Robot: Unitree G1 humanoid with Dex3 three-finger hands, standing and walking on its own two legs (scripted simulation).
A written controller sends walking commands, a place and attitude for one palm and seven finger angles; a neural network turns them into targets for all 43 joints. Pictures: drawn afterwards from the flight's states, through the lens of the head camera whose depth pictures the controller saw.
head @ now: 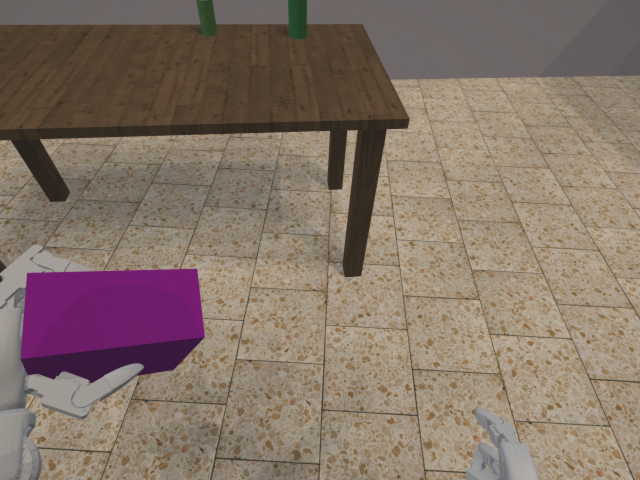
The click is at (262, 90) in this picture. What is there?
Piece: table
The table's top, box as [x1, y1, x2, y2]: [0, 24, 409, 139]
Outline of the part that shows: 0,25 0,139 407,128 409,118 362,24 307,24 307,36 303,39 290,38 288,36 288,24 216,24 217,33 213,36 204,36 201,33 200,24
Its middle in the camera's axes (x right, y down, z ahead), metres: -0.54 -0.52 +1.19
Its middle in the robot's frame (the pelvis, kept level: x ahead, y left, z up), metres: +1.21 +0.60 -0.06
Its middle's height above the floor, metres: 0.72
